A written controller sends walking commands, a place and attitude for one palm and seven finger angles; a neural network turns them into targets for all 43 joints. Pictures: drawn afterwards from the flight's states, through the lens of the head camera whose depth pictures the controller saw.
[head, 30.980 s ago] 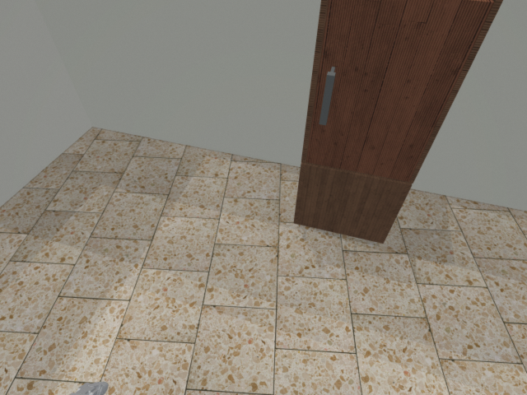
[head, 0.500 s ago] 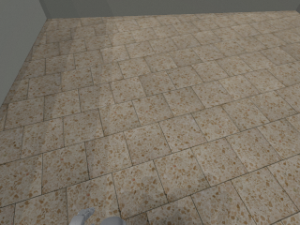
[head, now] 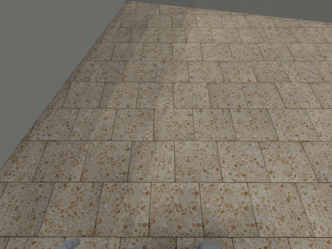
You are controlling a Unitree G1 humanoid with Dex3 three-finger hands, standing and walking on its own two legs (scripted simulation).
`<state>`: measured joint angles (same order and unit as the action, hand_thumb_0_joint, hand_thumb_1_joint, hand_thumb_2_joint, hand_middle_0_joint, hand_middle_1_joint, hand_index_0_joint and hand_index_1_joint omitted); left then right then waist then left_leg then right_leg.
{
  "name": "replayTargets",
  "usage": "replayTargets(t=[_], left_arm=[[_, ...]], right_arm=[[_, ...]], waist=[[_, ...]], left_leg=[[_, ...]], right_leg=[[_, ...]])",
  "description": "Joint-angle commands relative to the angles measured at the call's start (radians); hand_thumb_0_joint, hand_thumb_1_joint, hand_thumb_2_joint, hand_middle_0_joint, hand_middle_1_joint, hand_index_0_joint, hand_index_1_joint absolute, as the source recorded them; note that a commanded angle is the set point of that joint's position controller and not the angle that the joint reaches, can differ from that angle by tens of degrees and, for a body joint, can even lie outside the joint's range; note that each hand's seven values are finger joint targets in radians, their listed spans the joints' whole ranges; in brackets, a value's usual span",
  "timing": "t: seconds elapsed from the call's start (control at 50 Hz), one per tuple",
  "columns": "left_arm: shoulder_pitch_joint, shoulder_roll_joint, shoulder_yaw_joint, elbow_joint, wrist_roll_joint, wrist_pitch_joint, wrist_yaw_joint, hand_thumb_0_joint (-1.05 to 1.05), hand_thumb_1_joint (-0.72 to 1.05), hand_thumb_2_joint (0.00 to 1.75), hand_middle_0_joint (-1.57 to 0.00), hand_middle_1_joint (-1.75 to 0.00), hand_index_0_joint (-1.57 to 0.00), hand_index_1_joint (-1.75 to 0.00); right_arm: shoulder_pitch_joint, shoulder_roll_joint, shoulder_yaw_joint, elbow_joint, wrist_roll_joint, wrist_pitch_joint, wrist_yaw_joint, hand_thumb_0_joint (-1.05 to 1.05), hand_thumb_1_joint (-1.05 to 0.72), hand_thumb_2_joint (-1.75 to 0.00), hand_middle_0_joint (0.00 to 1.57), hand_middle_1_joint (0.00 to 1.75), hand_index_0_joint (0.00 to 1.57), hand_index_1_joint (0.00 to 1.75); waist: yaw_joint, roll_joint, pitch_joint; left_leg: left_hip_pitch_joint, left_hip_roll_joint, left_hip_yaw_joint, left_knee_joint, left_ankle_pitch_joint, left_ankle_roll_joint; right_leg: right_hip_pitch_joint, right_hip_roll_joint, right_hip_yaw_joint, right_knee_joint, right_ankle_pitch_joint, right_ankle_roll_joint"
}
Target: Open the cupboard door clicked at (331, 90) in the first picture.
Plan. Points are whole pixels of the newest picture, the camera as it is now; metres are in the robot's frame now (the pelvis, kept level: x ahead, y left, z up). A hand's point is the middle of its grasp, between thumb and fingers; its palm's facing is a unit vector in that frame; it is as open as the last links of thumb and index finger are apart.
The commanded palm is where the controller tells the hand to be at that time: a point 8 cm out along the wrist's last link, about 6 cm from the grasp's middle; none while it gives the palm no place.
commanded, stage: turn to face it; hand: left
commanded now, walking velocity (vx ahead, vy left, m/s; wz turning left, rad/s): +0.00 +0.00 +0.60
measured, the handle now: out of the picture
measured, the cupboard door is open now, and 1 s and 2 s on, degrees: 47 47 47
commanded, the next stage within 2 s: none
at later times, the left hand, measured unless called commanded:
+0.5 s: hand out of the picture -0.04 +0.14 -0.16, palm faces +0.39 -0.88 -0.26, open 7.3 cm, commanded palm none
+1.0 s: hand out of the picture -0.02 +0.16 -0.15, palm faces +0.56 -0.77 -0.30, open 7.4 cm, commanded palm none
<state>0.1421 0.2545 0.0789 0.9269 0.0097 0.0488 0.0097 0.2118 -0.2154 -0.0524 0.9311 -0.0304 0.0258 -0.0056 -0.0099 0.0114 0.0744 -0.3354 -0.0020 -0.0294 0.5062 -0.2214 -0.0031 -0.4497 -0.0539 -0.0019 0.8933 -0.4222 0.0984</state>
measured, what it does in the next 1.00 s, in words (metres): steps on the spot, turning left: right foot, then left foot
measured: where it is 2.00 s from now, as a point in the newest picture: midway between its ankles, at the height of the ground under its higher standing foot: outside the picture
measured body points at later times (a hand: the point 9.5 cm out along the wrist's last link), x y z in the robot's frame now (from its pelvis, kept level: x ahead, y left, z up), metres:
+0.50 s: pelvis -0.01 -0.06 +0.00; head +0.04 -0.06 +0.45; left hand -0.06 +0.18 -0.14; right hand +0.21 -0.26 -0.14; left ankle -0.06 +0.06 -0.70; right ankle +0.00 -0.13 -0.74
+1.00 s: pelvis +0.00 -0.09 -0.01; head +0.06 -0.07 +0.44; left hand -0.05 +0.20 -0.13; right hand +0.19 -0.27 -0.17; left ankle -0.06 +0.05 -0.73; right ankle +0.05 -0.19 -0.74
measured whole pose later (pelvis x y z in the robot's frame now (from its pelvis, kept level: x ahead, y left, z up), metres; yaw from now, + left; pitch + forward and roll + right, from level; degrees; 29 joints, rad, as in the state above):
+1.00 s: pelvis +0.00 -0.09 -0.01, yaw +36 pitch +2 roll +1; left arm 0.11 0.22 0.06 0.86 0.02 0.02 0.01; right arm 0.20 -0.24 -0.07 0.94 -0.02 0.06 0.00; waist -0.03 0.04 0.10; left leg -0.38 -0.03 -0.09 0.64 -0.32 -0.03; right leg -0.30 -0.03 -0.04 0.60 -0.33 0.03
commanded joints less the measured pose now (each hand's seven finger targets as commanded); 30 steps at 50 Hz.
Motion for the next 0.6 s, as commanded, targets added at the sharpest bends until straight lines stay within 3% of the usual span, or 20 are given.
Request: replayTargets(t=[0.0, 0.02, 0.04, 0.06, 0.08, 0.1, 0.12, 0.14, 0.18, 0.22, 0.32, 0.44, 0.48, 0.5, 0.52, 0.54, 0.56, 0.58], left_arm=[[0.071, 0.053, 0.002, -0.07, -0.007, -0.04, 0.005, 0.0, 0.9, 0.9, -0.2, -0.3, -0.2, -0.3], [0.12, 0.071, 0.008, -0.059, -0.006, -0.047, 0.008, 0.0, 0.9, 0.9, -0.2, -0.3, -0.2, -0.3], [0.17, 0.151, 0.024, -0.052, 0.009, -0.058, 0.017, 0.0, 0.9, 0.9, -0.2, -0.3, -0.2, -0.3], [0.17, 0.241, 0.038, -0.06, 0.021, -0.057, 0.024, 0.0, 0.9, 0.9, -0.2, -0.3, -0.2, -0.3], [0.151, 0.22, 0.024, -0.065, 0.013, -0.058, 0.027, 0.0, 0.9, 0.9, -0.2, -0.3, -0.2, -0.3], [0.088, 0.145, 0.015, -0.074, 0.011, -0.063, 0.035, 0.0, 0.9, 0.9, -0.2, -0.3, -0.2, -0.3], [0.043, 0.123, 0.006, -0.086, 0.008, -0.062, 0.033, 0.0, 0.9, 0.9, -0.2, -0.3, -0.2, -0.3], [0.027, 0.105, -0.002, -0.093, 0.006, -0.062, 0.029, 0.0, 0.9, 0.9, -0.2, -0.3, -0.2, -0.3], [0.05, 0.096, -0.004, -0.098, 0.008, -0.068, 0.027, 0.0, 0.9, 0.9, -0.2, -0.3, -0.2, -0.3], [0.089, 0.097, 0.0, -0.089, 0.01, -0.07, 0.029, 0.0, 0.9, 0.9, -0.2, -0.3, -0.2, -0.3], [0.159, 0.113, 0.012, -0.068, 0.015, -0.071, 0.029, 0.0, 0.9, 0.9, -0.2, -0.3, -0.2, -0.3], [0.167, 0.143, 0.023, -0.058, 0.022, -0.064, 0.023, 0.0, 0.9, 0.9, -0.2, -0.3, -0.2, -0.3], [0.146, 0.157, 0.03, -0.06, 0.023, -0.063, 0.019, 0.0, 0.9, 0.9, -0.2, -0.3, -0.2, -0.3], [0.133, 0.155, 0.032, -0.057, 0.023, -0.062, 0.017, 0.0, 0.9, 0.9, -0.2, -0.3, -0.2, -0.3], [0.115, 0.163, 0.036, -0.06, 0.015, -0.06, 0.012, 0.0, 0.9, 0.9, -0.2, -0.3, -0.2, -0.3], [0.097, 0.148, 0.034, -0.073, 0.008, -0.057, 0.008, 0.0, 0.9, 0.9, -0.2, -0.3, -0.2, -0.3], [0.055, 0.081, 0.015, -0.118, -0.001, -0.051, -0.002, 0.0, 0.9, 0.9, -0.2, -0.3, -0.2, -0.3], [-0.021, 0.082, 0.005, -0.157, 0.01, -0.035, 0.006, 0.0, 0.9, 0.9, -0.2, -0.3, -0.2, -0.3]], right_arm=[[-0.034, -0.224, -0.068, -0.073, 0.008, -0.002, -0.006, 0.0, -0.9, -0.9, 0.2, 0.3, 0.2, 0.3], [-0.056, -0.21, -0.068, -0.083, 0.015, 0.0, -0.004, 0.0, -0.9, -0.9, 0.2, 0.3, 0.2, 0.3], [-0.06, -0.15, -0.06, -0.099, 0.027, -0.001, 0.002, 0.0, -0.9, -0.9, 0.2, 0.3, 0.2, 0.3], [-0.083, -0.099, -0.052, -0.129, 0.025, -0.002, 0.006, 0.0, -0.9, -0.9, 0.2, 0.3, 0.2, 0.3], [-0.093, -0.153, -0.06, -0.121, 0.016, 0.005, 0.011, 0.0, -0.9, -0.9, 0.2, 0.3, 0.2, 0.3], [-0.075, -0.147, -0.066, -0.097, 0.012, 0.015, 0.011, 0.0, -0.9, -0.9, 0.2, 0.3, 0.2, 0.3], [-0.072, -0.131, -0.062, -0.07, 0.012, 0.025, 0.015, 0.0, -0.9, -0.9, 0.2, 0.3, 0.2, 0.3], [-0.07, -0.122, -0.056, -0.062, 0.013, 0.03, 0.023, 0.0, -0.9, -0.9, 0.2, 0.3, 0.2, 0.3], [-0.078, -0.103, -0.049, -0.06, 0.015, 0.036, 0.032, 0.0, -0.9, -0.9, 0.2, 0.3, 0.2, 0.3], [-0.11, -0.096, -0.045, -0.062, 0.016, 0.039, 0.036, 0.0, -0.9, -0.9, 0.2, 0.3, 0.2, 0.3], [-0.18, -0.084, -0.036, -0.083, 0.016, 0.039, 0.035, 0.0, -0.9, -0.9, 0.2, 0.3, 0.2, 0.3], [-0.21, -0.08, -0.026, -0.107, 0.02, 0.028, 0.036, 0.0, -0.9, -0.9, 0.2, 0.3, 0.2, 0.3], [-0.177, -0.088, -0.027, -0.108, 0.021, 0.022, 0.035, 0.0, -0.9, -0.9, 0.2, 0.3, 0.2, 0.3], [-0.152, -0.092, -0.032, -0.106, 0.019, 0.019, 0.034, 0.0, -0.9, -0.9, 0.2, 0.3, 0.2, 0.3], [-0.098, -0.11, -0.038, -0.093, 0.016, 0.015, 0.033, 0.0, -0.9, -0.9, 0.2, 0.3, 0.2, 0.3], [-0.005, -0.165, -0.051, -0.07, 0.012, 0.006, 0.032, 0.0, -0.9, -0.9, 0.2, 0.3, 0.2, 0.3], [0.06, -0.285, -0.083, -0.064, 0.003, 0.0, 0.023, 0.0, -0.9, -0.9, 0.2, 0.3, 0.2, 0.3], [0.106, -0.313, -0.084, -0.044, 0.011, 0.008, 0.012, 0.0, -0.9, -0.9, 0.2, 0.3, 0.2, 0.3]], waist=[[0.018, 0.15, -0.151], [0.044, 0.117, -0.167], [0.069, -0.111, -0.19], [0.083, -0.394, -0.158], [0.07, -0.311, -0.132], [0.024, -0.281, -0.113], [0.001, -0.242, -0.082], [-0.011, -0.196, -0.071], [-0.009, -0.205, -0.084], [0.01, -0.187, -0.087], [0.044, -0.162, -0.095], [0.059, -0.215, -0.085], [0.039, -0.206, -0.105], [0.023, -0.184, -0.114], [-0.012, -0.143, -0.136], [-0.066, -0.005, -0.189], [-0.106, 0.313, -0.192], [-0.113, 0.243, -0.19]], left_leg=[[0.069, 0.198, -0.241, -0.055, 0.348, 0.129], [-0.018, 0.157, -0.226, -0.009, 0.248, 0.091], [-0.184, 0.051, -0.125, 0.147, -0.019, 0.02], [-0.312, -0.081, 0.03, 0.422, -0.413, -0.048], [-0.286, -0.019, -0.034, 0.624, -0.421, -0.035], [-0.294, 0.013, -0.064, 0.702, -0.352, -0.038], [-0.291, 0.026, -0.033, 0.753, -0.277, -0.055], [-0.284, 0.033, -0.012, 0.764, -0.223, -0.066], [-0.27, 0.031, 0.018, 0.73, -0.173, -0.076], [-0.261, 0.031, 0.043, 0.656, -0.163, -0.085], [-0.238, 0.04, 0.079, 0.486, -0.209, -0.085], [-0.126, 0.042, 0.131, 0.3, -0.241, -0.051], [-0.054, 0.041, 0.143, 0.218, -0.218, -0.036], [0.009, 0.035, 0.147, 0.139, -0.178, -0.031], [0.113, 0.026, 0.149, 0.041, -0.088, -0.019], [0.287, 0.091, 0.047, -0.078, 0.067, 0.02], [0.415, 0.378, -0.367, -0.137, 0.425, 0.17], [0.385, 0.462, -0.408, -0.136, 0.618, 0.258]], right_leg=[[0.186, 0.057, -0.048, -0.304, 0.081, -0.017], [0.318, 0.035, -0.043, -0.45, 0.192, -0.024], [0.477, -0.154, 0.135, -0.599, 0.213, -0.07], [0.458, -0.428, 0.407, -0.64, 0.372, -0.195], [0.347, -0.453, 0.35, -0.604, 0.462, -0.253], [0.322, -0.398, 0.267, -0.59, 0.517, -0.242], [0.317, -0.324, 0.181, -0.555, 0.573, -0.227], [0.313, -0.276, 0.084, -0.527, 0.642, -0.204], [0.333, -0.244, -0.005, -0.522, 0.676, -0.175], [0.383, -0.244, -0.036, -0.524, 0.69, -0.17], [0.469, -0.297, -0.067, -0.503, 0.746, -0.201], [0.422, -0.35, -0.1, -0.474, 0.723, -0.217], [0.389, -0.37, -0.115, -0.447, 0.657, -0.21], [0.362, -0.36, -0.137, -0.4, 0.632, -0.189], [0.305, -0.342, -0.186, -0.318, 0.599, -0.155], [0.177, -0.291, -0.227, -0.135, 0.467, -0.101], [-0.14, -0.113, -0.233, 0.115, -0.16, -0.011], [-0.208, -0.08, -0.083, 0.228, -0.256, -0.017]])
